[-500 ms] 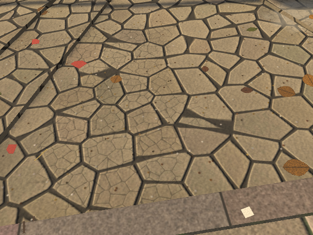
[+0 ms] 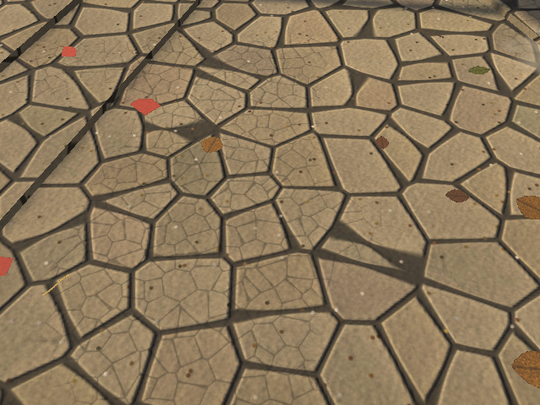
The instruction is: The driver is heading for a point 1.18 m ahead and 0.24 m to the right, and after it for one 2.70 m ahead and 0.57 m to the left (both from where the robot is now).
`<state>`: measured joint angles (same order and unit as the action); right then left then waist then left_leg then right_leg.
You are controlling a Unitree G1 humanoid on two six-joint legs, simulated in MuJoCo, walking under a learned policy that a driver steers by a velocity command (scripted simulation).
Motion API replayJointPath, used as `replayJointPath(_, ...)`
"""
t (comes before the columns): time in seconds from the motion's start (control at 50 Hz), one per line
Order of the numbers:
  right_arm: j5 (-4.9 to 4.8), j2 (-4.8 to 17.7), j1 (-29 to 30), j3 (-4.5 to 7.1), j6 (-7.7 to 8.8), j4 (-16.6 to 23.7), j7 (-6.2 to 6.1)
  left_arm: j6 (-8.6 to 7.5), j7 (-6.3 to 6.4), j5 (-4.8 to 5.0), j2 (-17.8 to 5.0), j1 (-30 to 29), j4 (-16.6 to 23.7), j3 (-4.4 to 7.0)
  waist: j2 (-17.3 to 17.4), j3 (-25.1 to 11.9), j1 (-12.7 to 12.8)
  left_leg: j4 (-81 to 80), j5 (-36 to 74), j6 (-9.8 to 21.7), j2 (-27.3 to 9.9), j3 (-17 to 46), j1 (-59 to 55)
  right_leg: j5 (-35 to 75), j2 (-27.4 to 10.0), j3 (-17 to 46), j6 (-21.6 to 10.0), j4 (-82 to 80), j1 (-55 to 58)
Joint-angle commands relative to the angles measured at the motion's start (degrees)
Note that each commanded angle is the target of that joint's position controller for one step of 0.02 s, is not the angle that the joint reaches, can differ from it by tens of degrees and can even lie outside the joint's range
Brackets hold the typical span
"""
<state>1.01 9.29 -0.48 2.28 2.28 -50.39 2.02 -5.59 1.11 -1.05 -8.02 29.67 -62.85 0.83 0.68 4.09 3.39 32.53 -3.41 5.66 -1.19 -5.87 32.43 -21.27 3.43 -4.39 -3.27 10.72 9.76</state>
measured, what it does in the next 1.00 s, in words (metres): walks ahead, turning right: left foot, then right foot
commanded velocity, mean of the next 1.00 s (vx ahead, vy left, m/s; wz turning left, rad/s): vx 0.24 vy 0.00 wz -0.28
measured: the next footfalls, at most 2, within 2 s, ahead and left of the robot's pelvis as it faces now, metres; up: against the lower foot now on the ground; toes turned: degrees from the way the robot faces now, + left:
left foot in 0.04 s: +0.22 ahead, +0.08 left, +0.00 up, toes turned +4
right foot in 0.58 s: +0.33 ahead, -0.08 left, +0.00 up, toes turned -9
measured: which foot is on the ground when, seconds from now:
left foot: up 0.00-0.02, down 0.04-0.58, up 0.60-1.00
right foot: down 0.00-0.04, up 0.06-0.56, down 0.58-1.00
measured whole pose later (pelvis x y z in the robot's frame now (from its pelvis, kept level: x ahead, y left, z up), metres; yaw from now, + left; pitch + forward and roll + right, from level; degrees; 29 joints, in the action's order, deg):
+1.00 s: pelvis +0.33 +0.00 +0.01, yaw -19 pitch +1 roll +0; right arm 1.3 15.9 -4.6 4.0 -3.0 -42.4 -1.2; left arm 0.4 0.6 -1.6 -17.0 16.7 -45.3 3.8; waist 1.9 1.7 3.0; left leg 61.6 -16.4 -2.2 0.9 3.0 28.9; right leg -15.1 7.9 7.4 -5.5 28.9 -14.4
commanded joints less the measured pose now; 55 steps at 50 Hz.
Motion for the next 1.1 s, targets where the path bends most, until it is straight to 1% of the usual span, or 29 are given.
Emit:
replayJointPath(0.02, -0.24, 6.38, -8.62, 2.31, 1.49, 0.57, -0.80, 0.06, 0.62, -0.48, -10.11, 0.13, 1.56, 1.88, -6.16, -3.26, -7.20, -2.94, -4.58, 3.16, 4.74, -1.28, -13.07, 64.02, -15.17, 3.41, -5.15, 15.10, -1.51)
replayJointPath(0.04, 0.22, 7.50, -18.65, 3.03, 2.11, -2.59, -1.34, 0.50, 0.68, -0.17, -10.43, -0.55, 1.58, 1.96, -5.29, -8.59, -11.49, -6.59, -2.03, 4.43, 3.73, 0.03, -25.45, 59.38, -13.38, 1.79, -4.09, 27.60, -5.66)
replayJointPath(0.06, 1.79, 12.25, -28.10, 4.29, 2.40, -4.16, -1.93, 0.59, 0.37, 0.63, -8.04, 0.00, 3.33, 1.31, 0.05, -16.25, -13.80, -6.64, -8.99, 7.09, -8.97, 13.86, -39.82, 39.20, -10.48, -0.13, -3.44, 45.86, -17.30)
replayJointPath(0.08, 1.91, 15.76, -28.35, 5.16, 2.02, -4.08, -1.59, 0.68, -0.70, 2.78, -2.21, 7.55, 3.72, 0.54, 12.04, -23.01, -9.33, -13.21, -15.25, 16.11, -23.70, 43.51, -54.18, -7.79, 1.36, 0.93, -1.44, 67.01, -38.70)
replayJointPath(0.1, 0.03, 13.14, -24.05, 4.72, 1.26, -3.85, -1.05, 0.80, -0.49, 1.44, -8.29, 1.22, 4.08, 2.10, 2.87, -18.40, -9.27, -16.74, -20.04, 13.89, -20.47, 43.55, -49.40, -4.71, -1.41, 7.83, -2.89, 70.98, -44.77)
replayJointPath(0.12, -0.29, 10.56, -18.30, 3.75, 1.36, -3.05, -0.98, 0.35, -0.65, 1.35, -8.95, -4.36, 6.45, 2.42, 2.28, -9.84, -7.62, -18.41, -15.25, 11.51, -18.93, 33.88, -40.50, 0.85, -3.91, 7.72, -3.05, 68.70, -46.23)
replayJointPath(0.14, 0.03, 8.09, -15.67, 3.01, 1.86, -2.95, -0.83, 0.12, -0.72, 1.15, -8.32, -6.23, 6.78, 2.41, -0.44, -6.12, -5.92, -20.19, -5.94, 10.09, -17.06, 27.98, -33.35, 3.98, -5.78, 7.76, -3.00, 65.06, -43.62)
replayJointPath(0.16, 0.06, 6.80, -15.28, 2.56, 2.40, -3.47, -0.99, 0.70, -0.81, 0.39, -7.65, -6.58, 6.64, 2.55, -0.33, -3.93, -4.27, -20.78, 0.27, 8.69, -14.81, 23.18, -28.53, 4.59, -7.11, 7.77, -2.51, 61.96, -41.13)
replayJointPath(0.2, -0.16, 4.47, -16.72, 1.57, 3.38, -4.92, -1.21, 2.41, -1.31, -0.39, -5.60, -4.89, 6.51, 2.39, 0.93, -3.16, -1.91, -22.61, 5.08, 6.71, -12.20, 17.52, -23.54, 4.93, -8.31, 7.58, -1.28, 56.17, -36.42)
replayJointPath(0.26, -0.64, 7.51, -19.25, 1.88, 4.45, -5.87, -1.55, 4.22, -1.49, -0.71, -5.66, -10.45, 8.98, 2.48, 1.87, -0.25, -1.18, -25.77, 7.70, 6.89, -10.16, 12.45, -21.09, 8.55, -9.02, 5.71, 0.30, 47.34, -37.76)
replayJointPath(0.3, -0.76, 7.93, -19.95, 1.45, 4.34, -6.01, -1.71, 4.56, -1.72, -0.87, -6.22, -15.62, 11.02, 2.44, 1.52, 1.23, -1.49, -24.67, 22.77, 5.87, -8.92, 8.94, -21.57, 12.57, -8.42, 3.78, 1.36, 40.25, -39.12)
replayJointPath(0.36, -0.26, 7.64, -21.91, 0.87, 3.82, -6.80, -1.67, 4.75, -1.81, -0.20, -4.51, -17.19, 11.41, 1.23, 4.13, -2.13, -2.04, -20.56, 40.22, 2.46, -7.45, 0.88, -22.86, 18.44, -5.79, 1.12, 1.02, 35.77, -34.13)
replayJointPath(0.4, 0.44, 7.97, -24.31, 0.81, 3.69, -7.00, -2.22, 5.06, -1.77, -0.16, -6.91, -12.44, 8.57, 2.11, 4.30, -5.70, -1.75, -16.62, 40.22, 3.16, -10.13, 0.11, -27.55, 25.01, -6.18, 2.59, -0.93, 43.63, -35.36)
replayJointPath(0.48, 1.12, 8.74, -23.05, 0.85, 2.10, -4.91, -3.44, 5.61, -1.76, -1.67, -9.34, -19.56, 11.04, 3.08, 3.75, -2.45, -3.28, -9.44, 43.31, 5.91, -13.29, 0.15, -32.56, 15.61, -5.59, 2.31, -2.63, 44.15, -41.23)
replayJointPath(0.54, 0.63, 10.72, -17.28, 1.65, 1.63, -1.99, -3.93, 5.98, -1.12, -1.61, -9.40, -12.27, 8.99, 3.65, 5.36, -5.22, 0.40, 4.10, 52.14, 3.84, -11.99, -3.04, -26.30, 8.23, -1.07, -2.04, -4.23, 37.61, -26.46)
replayJointPath(0.56, -0.08, 11.91, -14.21, 2.20, 1.70, -0.95, -3.84, 5.87, -0.90, -1.30, -9.88, -6.76, 7.53, 4.13, 6.05, -6.69, 3.43, 13.62, 49.01, 3.01, -11.47, -3.24, -22.35, 9.75, -0.02, -2.47, -4.85, 32.63, -19.83)
replayJointPath(0.58, -2.14, 12.98, -9.92, 3.04, 1.37, -0.25, -3.93, 5.21, -0.76, -1.05, -10.91, -3.26, 7.21, 4.69, 3.40, -5.34, 7.38, 27.64, 35.36, 0.55, -8.12, -3.45, -18.91, 18.56, -2.11, 1.39, -6.71, 15.87, -16.21)
replayJointPath(0.6, -1.56, 9.56, -11.56, 3.21, 1.49, 2.48, -4.00, 5.04, -0.39, 0.88, -16.86, -7.48, 7.74, 6.01, -14.71, -1.05, 2.56, 46.23, -21.32, -3.44, 4.27, -4.55, -2.88, 70.50, -13.10, 18.46, -12.25, 15.16, -10.29)
replayJointPath(0.62, -0.14, 6.61, -18.29, 1.91, 1.40, 2.46, -4.48, 3.68, -0.67, 2.34, -17.92, -6.12, 8.77, 5.36, -9.14, -4.23, -1.09, 50.70, -28.66, -4.48, 4.16, 5.54, 3.63, 95.16, -20.69, 26.62, -18.75, 16.54, -7.39)
replayJointPath(0.64, -0.32, 6.19, -18.48, 1.75, 1.01, 2.01, -4.67, 3.31, -0.68, 2.31, -17.80, -7.91, 10.07, 5.47, -6.76, -5.64, -0.76, 49.34, -27.93, -5.97, 2.40, 8.27, 3.74, 83.01, -22.67, 27.83, -22.07, 14.12, -9.84)
replayJointPath(0.66, -0.91, 8.50, -17.57, 2.43, 0.76, 2.16, -4.70, 3.69, -0.48, 1.62, -15.66, -11.67, 11.55, 4.97, -3.20, -2.58, -2.67, 45.02, -25.59, -6.76, 0.36, 9.18, 3.11, 68.72, -21.25, 27.84, -21.07, 12.93, -15.57)
replayJointPath(0.68, -0.52, 10.53, -14.36, 2.98, 0.07, 3.37, -4.70, 3.91, -0.31, 1.36, -14.22, -14.52, 12.51, 4.38, -0.76, -2.08, -3.93, 37.73, -24.01, -7.38, -1.36, 9.90, 1.67, 60.61, -18.89, 25.63, -18.44, 11.73, -18.13)
replayJointPath(0.7, 0.34, 9.94, -13.21, 2.77, -0.96, 3.78, -4.46, 4.39, -0.11, 0.67, -13.96, -15.44, 13.20, 4.37, -0.37, -3.58, -4.16, 34.77, -23.16, -7.86, -1.20, 8.89, -1.83, 60.55, -17.37, 23.67, -17.20, 11.86, -19.74)
replayJointPath(0.74, 0.31, 8.19, -12.29, 2.27, -2.96, 4.76, -4.04, 4.55, -0.27, -0.14, -14.32, -14.05, 14.14, 4.34, -1.67, -7.63, -3.73, 33.55, -17.27, -8.17, 0.83, 6.02, -5.40, 64.07, -14.44, 20.00, -15.76, 12.62, -19.75)
replayJointPath(0.78, 0.50, 8.95, -11.36, 2.43, -3.76, 5.82, -3.89, 4.06, -0.44, 0.03, -14.81, -14.06, 15.57, 4.30, -0.95, -9.99, -3.79, 34.46, -11.06, -6.66, 0.95, 6.70, -5.58, 66.79, -13.61, 19.32, -14.23, 14.12, -19.08)
replayJointPath(0.82, 0.58, 10.03, -8.63, 2.77, -4.22, 7.70, -3.74, 4.16, -0.68, 0.17, -16.43, -11.20, 15.58, 4.60, -2.68, -10.05, -2.80, 33.22, -8.45, -6.52, 1.69, 6.58, -2.24, 60.13, -10.93, 18.74, -13.18, 14.29, -16.38)
replayJointPath(0.86, 0.61, 10.73, -6.21, 2.91, -4.63, 9.28, -3.62, 4.62, -0.60, 0.00, -16.24, -10.28, 16.54, 4.55, -4.61, -9.26, -1.86, 32.77, -9.30, -6.95, 1.66, 7.28, 0.70, 56.49, -11.30, 21.19, -13.83, 14.97, -14.19)
replayJointPath(0.96, 0.29, 11.92, -2.35, 2.95, -4.63, 12.12, -3.34, 5.68, -0.31, -0.64, -17.78, -9.59, 20.25, 5.02, -4.79, -8.83, -0.26, 30.33, -13.30, -8.10, 1.92, 9.34, 3.81, 49.43, -13.34, 27.66, -15.86, 16.01, -10.95)
replayJointPath(1.1, -0.26, 11.65, -4.80, 2.14, -4.61, 13.83, -2.79, 5.97, -0.82, -1.23, -17.49, -13.24, 24.35, 4.36, -5.93, -9.26, -0.48, 23.13, -15.39, -6.65, 1.70, 9.39, -4.76, 46.95, -12.65, 28.76, -14.61, 18.85, -16.43)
